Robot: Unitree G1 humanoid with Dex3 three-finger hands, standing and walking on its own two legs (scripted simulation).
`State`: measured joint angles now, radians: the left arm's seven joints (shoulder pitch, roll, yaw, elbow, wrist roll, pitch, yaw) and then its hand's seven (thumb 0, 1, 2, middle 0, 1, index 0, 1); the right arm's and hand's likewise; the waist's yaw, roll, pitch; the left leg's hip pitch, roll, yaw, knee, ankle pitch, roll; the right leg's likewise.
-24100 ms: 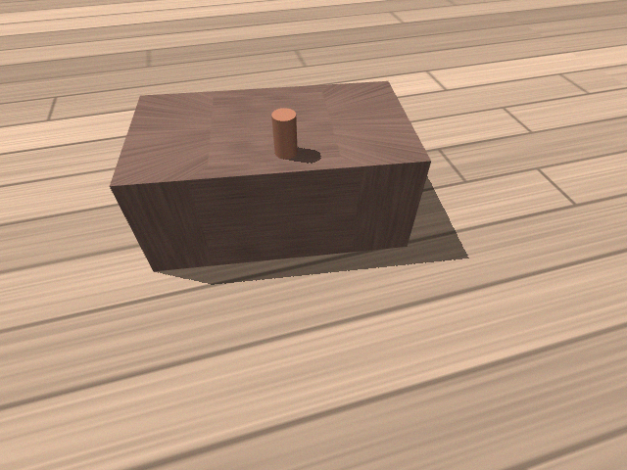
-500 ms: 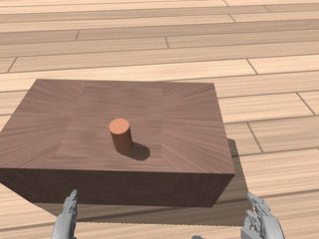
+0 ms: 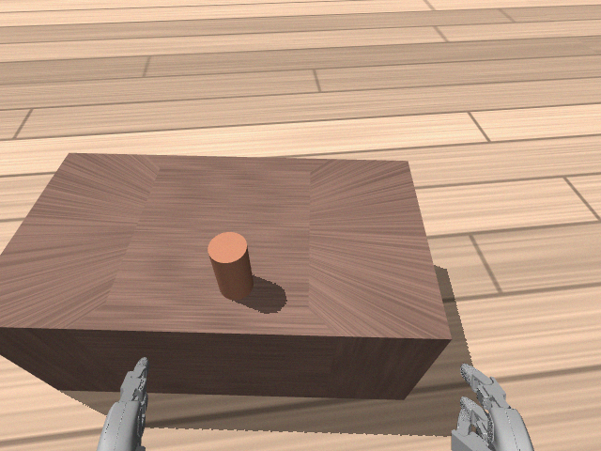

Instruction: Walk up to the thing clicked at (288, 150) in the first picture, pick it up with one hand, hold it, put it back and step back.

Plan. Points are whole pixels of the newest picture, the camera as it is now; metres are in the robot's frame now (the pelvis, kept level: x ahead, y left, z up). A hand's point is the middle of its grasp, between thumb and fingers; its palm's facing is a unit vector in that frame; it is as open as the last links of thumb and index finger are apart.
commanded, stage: home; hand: left
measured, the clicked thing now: (232, 267) +0.52 +0.17 -0.20
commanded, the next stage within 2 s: stand in 0.84 s
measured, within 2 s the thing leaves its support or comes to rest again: neither
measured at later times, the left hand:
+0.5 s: hand out of the picture +0.16 +0.17 -0.05, palm faces +0.12 -0.96 -0.25, open 17.6 cm
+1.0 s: hand out of the picture +0.15 +0.18 -0.05, palm faces +0.13 -0.95 -0.29, open 17.6 cm
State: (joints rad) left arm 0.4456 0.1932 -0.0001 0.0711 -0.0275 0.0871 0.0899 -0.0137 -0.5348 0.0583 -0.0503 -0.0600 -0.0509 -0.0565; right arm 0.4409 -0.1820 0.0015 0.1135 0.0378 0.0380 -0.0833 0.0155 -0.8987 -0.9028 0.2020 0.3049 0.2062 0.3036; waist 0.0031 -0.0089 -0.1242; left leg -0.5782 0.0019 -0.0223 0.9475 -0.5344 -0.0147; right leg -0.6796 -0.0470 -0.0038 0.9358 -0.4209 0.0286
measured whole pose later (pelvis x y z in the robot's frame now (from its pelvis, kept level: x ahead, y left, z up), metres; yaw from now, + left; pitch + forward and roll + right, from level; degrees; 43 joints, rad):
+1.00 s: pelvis -0.01 -0.01 +0.00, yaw +1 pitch +7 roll -1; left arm 0.48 0.20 -0.01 0.00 -0.01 0.23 0.14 -0.01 -0.58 0.03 -0.05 -0.06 -0.05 -0.05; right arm 0.28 -0.20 0.02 0.50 0.02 -0.13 -0.15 0.01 -0.90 -0.90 0.20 0.30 0.21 0.30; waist -0.02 0.02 -0.10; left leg -0.57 0.02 -0.06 0.97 -0.52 -0.03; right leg -0.65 -0.03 -0.04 0.92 -0.40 0.01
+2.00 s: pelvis -0.01 -0.01 +0.06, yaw +2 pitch -3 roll +0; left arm 0.13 0.32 0.01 1.15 0.02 -0.01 0.01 0.00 0.90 0.90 -0.20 -0.30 -0.20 -0.30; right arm 0.17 -0.33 -0.01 1.11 -0.02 0.00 -0.01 0.01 -0.90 -0.90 0.20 0.30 0.21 0.30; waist 0.01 0.02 0.05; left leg -0.09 0.00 -0.06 0.41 -0.26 -0.03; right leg -0.18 -0.05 -0.05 0.43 -0.18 0.02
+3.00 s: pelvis +0.00 -0.02 +0.06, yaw +1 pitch -3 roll +0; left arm 0.09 0.32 0.02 1.18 0.01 -0.01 0.00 0.00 0.90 0.90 -0.20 -0.30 -0.20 -0.30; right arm 0.14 -0.35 0.00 1.13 -0.01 0.00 0.00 0.01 -0.90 -0.90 0.20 0.30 0.21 0.30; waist 0.00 0.02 0.05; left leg -0.04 0.02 -0.04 0.31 -0.23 -0.03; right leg -0.15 -0.03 -0.04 0.36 -0.17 0.01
